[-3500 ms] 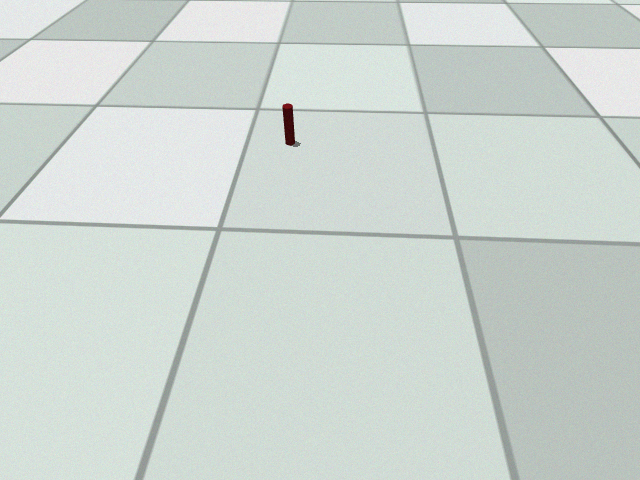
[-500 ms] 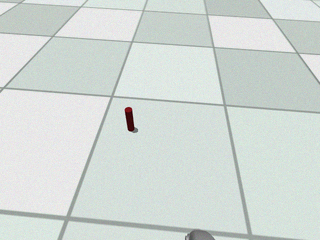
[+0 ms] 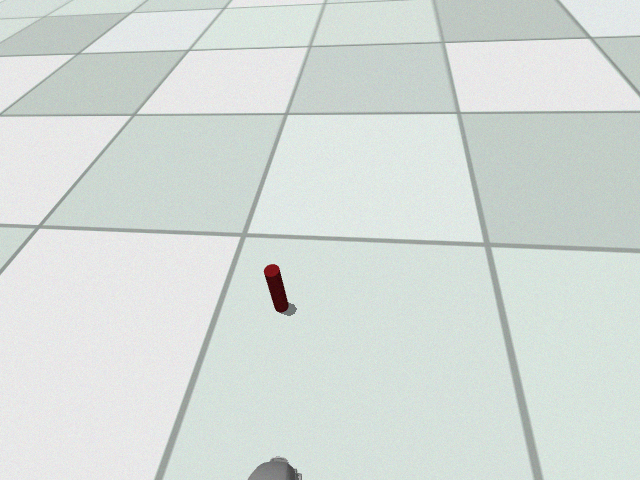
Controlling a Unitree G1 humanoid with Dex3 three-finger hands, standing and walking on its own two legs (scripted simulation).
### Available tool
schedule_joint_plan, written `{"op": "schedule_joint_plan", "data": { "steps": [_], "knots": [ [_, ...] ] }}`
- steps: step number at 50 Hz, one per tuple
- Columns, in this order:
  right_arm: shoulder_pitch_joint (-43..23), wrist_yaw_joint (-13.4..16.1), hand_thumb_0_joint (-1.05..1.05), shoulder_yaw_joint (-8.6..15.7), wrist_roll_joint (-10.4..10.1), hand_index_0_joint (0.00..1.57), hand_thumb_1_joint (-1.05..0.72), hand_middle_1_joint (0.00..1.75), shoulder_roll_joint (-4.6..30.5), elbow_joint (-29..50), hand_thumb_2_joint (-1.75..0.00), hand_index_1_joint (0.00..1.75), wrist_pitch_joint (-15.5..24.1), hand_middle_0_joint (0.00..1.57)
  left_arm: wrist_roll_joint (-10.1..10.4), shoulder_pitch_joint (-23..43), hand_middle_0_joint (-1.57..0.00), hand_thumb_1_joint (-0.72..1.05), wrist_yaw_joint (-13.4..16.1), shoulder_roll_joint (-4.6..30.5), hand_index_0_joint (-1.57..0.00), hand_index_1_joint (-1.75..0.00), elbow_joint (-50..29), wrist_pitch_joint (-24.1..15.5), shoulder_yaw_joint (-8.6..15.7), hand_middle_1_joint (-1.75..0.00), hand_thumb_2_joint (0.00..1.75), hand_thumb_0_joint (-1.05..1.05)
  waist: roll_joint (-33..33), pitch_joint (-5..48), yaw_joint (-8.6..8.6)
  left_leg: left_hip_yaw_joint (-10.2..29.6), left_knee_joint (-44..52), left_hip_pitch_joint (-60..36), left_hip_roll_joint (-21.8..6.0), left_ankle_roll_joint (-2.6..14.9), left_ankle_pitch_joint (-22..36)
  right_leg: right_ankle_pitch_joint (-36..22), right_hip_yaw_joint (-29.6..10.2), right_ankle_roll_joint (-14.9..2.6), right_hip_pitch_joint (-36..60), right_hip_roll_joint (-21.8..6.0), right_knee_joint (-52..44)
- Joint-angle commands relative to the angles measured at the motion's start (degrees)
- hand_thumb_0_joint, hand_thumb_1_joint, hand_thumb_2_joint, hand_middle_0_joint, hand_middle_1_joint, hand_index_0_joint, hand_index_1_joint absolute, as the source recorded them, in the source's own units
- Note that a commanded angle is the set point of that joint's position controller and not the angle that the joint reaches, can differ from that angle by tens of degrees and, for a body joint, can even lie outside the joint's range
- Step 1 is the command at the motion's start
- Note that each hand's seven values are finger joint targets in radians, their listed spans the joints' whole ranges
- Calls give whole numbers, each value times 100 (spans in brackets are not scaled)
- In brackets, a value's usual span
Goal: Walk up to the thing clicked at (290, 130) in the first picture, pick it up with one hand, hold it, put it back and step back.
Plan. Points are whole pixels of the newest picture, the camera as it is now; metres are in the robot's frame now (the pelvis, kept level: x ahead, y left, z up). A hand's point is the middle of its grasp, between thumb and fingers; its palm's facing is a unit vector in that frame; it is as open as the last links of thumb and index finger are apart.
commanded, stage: walk up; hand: left
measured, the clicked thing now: (276, 289) +0.86 +0.26 -0.66
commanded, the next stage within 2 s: none
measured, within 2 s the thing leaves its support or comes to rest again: neither
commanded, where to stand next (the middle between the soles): +0.50 +0.06 m, yaw -3 degrees
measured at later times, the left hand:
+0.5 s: hand (123, 440) +0.22 +0.35 -0.15, palm faces -0.06 -0.94 -0.34, open 7.4 cm
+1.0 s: hand (157, 344) +0.37 +0.33 -0.12, palm faces -0.03 -0.91 -0.41, open 7.4 cm
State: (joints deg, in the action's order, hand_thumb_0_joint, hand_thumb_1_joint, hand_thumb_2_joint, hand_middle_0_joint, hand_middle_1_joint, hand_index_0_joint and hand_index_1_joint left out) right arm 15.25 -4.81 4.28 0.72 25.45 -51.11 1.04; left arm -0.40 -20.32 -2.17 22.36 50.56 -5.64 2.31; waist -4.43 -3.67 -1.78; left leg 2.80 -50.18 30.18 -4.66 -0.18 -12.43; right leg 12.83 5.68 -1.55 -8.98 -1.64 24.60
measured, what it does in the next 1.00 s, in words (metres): walks ahead: left foot, then right foot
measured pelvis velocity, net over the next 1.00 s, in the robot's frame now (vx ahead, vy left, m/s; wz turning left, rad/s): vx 0.31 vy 0.06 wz -0.02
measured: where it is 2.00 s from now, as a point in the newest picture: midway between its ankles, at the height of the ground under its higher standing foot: (322, 425)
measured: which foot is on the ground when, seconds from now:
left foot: up 0.00-0.14, down 0.16-0.70, up 0.72-1.00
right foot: down 0.00-0.20, up 0.22-0.66, down 0.68-1.00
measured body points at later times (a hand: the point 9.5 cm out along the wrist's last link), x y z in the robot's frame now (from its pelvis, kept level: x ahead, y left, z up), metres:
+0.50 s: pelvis +0.17 +0.08 +0.00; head +0.18 +0.09 +0.45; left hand +0.22 +0.40 -0.13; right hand +0.22 -0.24 -0.10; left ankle +0.17 +0.17 -0.74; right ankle +0.26 -0.09 -0.69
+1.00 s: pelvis +0.31 +0.06 +0.00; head +0.31 +0.04 +0.44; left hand +0.37 +0.38 -0.10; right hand +0.37 -0.27 -0.13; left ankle +0.40 +0.22 -0.70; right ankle +0.33 -0.06 -0.74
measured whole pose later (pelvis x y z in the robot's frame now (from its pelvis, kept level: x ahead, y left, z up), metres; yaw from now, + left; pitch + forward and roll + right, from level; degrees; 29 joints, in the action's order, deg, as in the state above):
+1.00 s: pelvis +0.31 +0.06 +0.00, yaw -1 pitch -4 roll +0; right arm 16.5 -4.2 4.0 0.8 25.2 -50.2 1.1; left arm -0.5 -18.2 -1.9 22.3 48.7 -5.0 1.9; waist -3.5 -4.5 -1.2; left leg 1.2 -48.6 27.9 -5.3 -0.1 -16.4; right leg 13.3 4.0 -1.3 -10.8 -2.1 27.5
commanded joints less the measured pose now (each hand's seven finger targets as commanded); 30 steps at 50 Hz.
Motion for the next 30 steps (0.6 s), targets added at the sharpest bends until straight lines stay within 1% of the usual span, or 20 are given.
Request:
{"op": "schedule_joint_plan", "data": {
  "steps": [1, 3, 5, 7, 8, 9, 10, 11, 12, 13, 14, 15, 16, 17, 19, 20, 23, 25, 28, 30],
  "knots": [
    [-577, -30, 0, 212, 85, 20, -90, 30, 789, 618, -90, 30, 192, 20, -3, -114, -20, 90, 95, 1720, -20, -30, -430, -166, 581, -30, 90, 0, 1094, -156, -194, -193, 1153, 146, -175, -26, 137, 466, -1018, -985, 158, -1382, -1106],
    [-679, -45, 0, 231, 80, 20, -90, 30, 782, 624, -90, 30, 232, 20, 2, -47, -20, 90, 92, 1780, -20, -30, -457, -145, 551, -30, 90, 0, 1150, -112, -156, -356, 1465, -333, -114, 46, 154, 238, -948, -970, -46, -1428, -928],
    [-539, -50, 0, 254, 54, 20, -90, 30, 819, 577, -90, 30, 263, 20, 7, 108, -20, 90, 91, 1840, -20, -30, -500, -122, 558, -30, 90, 0, 1134, 28, -20, -459, 1638, -804, -75, 149, 58, 104, -974, -941, -139, -1513, -680],
    [-26, -9, 0, 330, 55, 20, -90, 30, 909, 383, -90, 30, 293, 20, -10, 254, -20, 90, 98, 1796, -20, -30, -522, -76, 496, -30, 90, 0, 806, 186, 333, -576, 1886, -1837, 102, 232, 155, 153, -827, -788, -717, -1427, -80],
    [338, 46, 0, 399, 66, 20, -90, 30, 1067, 251, -90, 30, 320, 20, -11, 154, -20, 90, 98, 1630, -20, -30, -513, -57, 412, -30, 90, 0, 419, 355, 502, -564, 1946, -2570, 239, 287, -131, -136, -591, -665, -1091, -1168, 766],
    [911, 119, 0, 524, 120, 20, -90, 30, 1420, 110, -90, 30, 362, 20, 6, -114, -20, 90, 89, 1281, -20, -30, -524, -33, 287, -30, 90, 0, -709, 732, 743, 384, 2602, -3351, -254, 553, -1233, -297, -152, -437, -1609, -647, 2481],
    [990, 191, 0, 568, 133, 20, -90, 30, 1763, 273, -90, 30, 405, 20, 55, -356, -20, 90, 61, 765, -20, -30, -554, -2, 149, -30, 90, 0, -1685, 689, 609, 2634, 3260, -3735, -1428, 846, -1877, 1613, -305, -71, -2827, 159, 3732],
    [801, 203, 0, 596, -30, 20, -90, 30, 1945, 388, -90, 30, 399, 20, 42, -371, -20, 90, 158, 1365, -20, -30, -378, 65, 292, -30, 90, 0, -1011, 526, 598, 3453, 3747, -3296, -1990, 1359, -2413, 1823, -564, -151, -2971, 90, 4158],
    [624, 200, 0, 591, -100, 20, -90, 30, 1823, 355, -90, 30, 358, 20, 10, -94, -20, 90, 191, 1645, -20, -30, -332, 90, 312, -30, 90, 0, -626, 119, 563, 3254, 3762, -2762, -1954, 1526, -2413, 1630, -805, -208, -2991, -186, 4364],
    [421, 231, 0, 497, -107, 20, -90, 30, 1594, 429, -90, 30, 364, 20, 39, -23, -20, 90, 160, 1637, -20, -30, -308, 78, 283, -30, 90, 0, -246, -70, 468, 2354, 3667, -2480, -1569, 1283, -1446, 1181, -1107, -173, -2842, -256, 4210],
    [227, 259, 0, 385, -85, 20, -90, 30, 1352, 515, -90, 30, 399, 20, 87, -155, -20, 90, 131, 1526, -20, -30, -185, 76, 284, -30, 90, 0, -174, -111, 341, 1598, 3577, -2306, -1234, 967, -566, 852, -1219, -138, -2636, -311, 3944],
    [196, 274, 0, 324, -100, 20, -90, 30, 1205, 526, -90, 30, 436, 20, 116, -280, -20, 90, 97, 1468, -20, -30, -94, 93, 291, -30, 90, 0, -208, -119, 262, 1045, 3529, -2198, -1031, 795, 142, 632, -1146, -124, -2425, -371, 3717],
    [219, 275, 0, 313, -117, 20, -90, 30, 1212, 498, -90, 30, 469, 20, 127, -358, -20, 90, 75, 1392, -20, -30, -51, 123, 298, -30, 90, 0, -405, -88, 219, 865, 3536, -2092, -1013, 813, 496, 523, -1038, -69, -2262, -391, 3608],
    [175, 278, 0, 312, -117, 20, -90, 30, 1201, 528, -90, 30, 484, 20, 111, -403, -20, 90, 58, 1361, -20, -30, -37, 149, 308, -30, 90, 0, -418, 21, 182, 720, 3521, -2049, -993, 984, 577, 426, -915, -9, -2128, -373, 3609],
    [183, 291, 0, 326, -97, 20, -90, 30, 1197, 622, -90, 30, 495, 20, 72, -334, -20, 90, 25, 1292, -20, -30, -77, 186, 293, -30, 90, 0, -475, 67, 197, 494, 3627, -2202, -983, 1081, 436, 193, -889, 90, -2205, -397, 3261],
    [201, 295, 0, 334, -87, 20, -90, 30, 1181, 651, -90, 30, 494, 20, 54, -201, -20, 90, 4, 1259, -20, -30, -131, 188, 283, -30, 90, 0, -433, 48, 233, 428, 3631, -2348, -1010, 1198, 485, 175, -840, 125, -2337, -425, 2993],
    [409, 304, 0, 356, -46, 20, -90, 30, 1234, 658, -90, 30, 488, 20, 9, 364, -20, 90, -41, 1227, -20, -30, -311, 187, 308, -30, 90, 0, -328, -122, 408, 381, 3745, -2353, -1039, 1254, 562, 86, -728, 198, -2432, -472, 2402],
    [447, 301, 0, 358, -50, 20, -90, 30, 1246, 661, -90, 30, 458, 20, -2, 608, -20, 90, -69, 1167, -20, -30, -373, 174, 294, -30, 90, 0, -260, -213, 446, 259, 3684, -2381, -999, 1212, 575, -49, -569, 146, -2404, -469, 1966],
    [343, 278, 0, 349, -33, 20, -90, 30, 1224, 736, -90, 30, 414, 20, -3, 735, -20, 90, -93, 1059, -20, -30, -389, 128, 290, -30, 90, 0, -243, -208, 400, 31, 3431, -2146, -919, 1192, 856, -356, -327, 64, -1822, -388, 1290],
    [211, 273, 0, 337, -34, 20, -90, 30, 1238, 808, -90, 30, 381, 20, 4, 607, -20, 90, -78, 1058, -20, -30, -347, 83, 317, -30, 90, 0, -280, -45, 267, 24, 3123, -2025, -943, 1176, 921, -354, -315, 26, -1266, -293, 1031]
  ]
}}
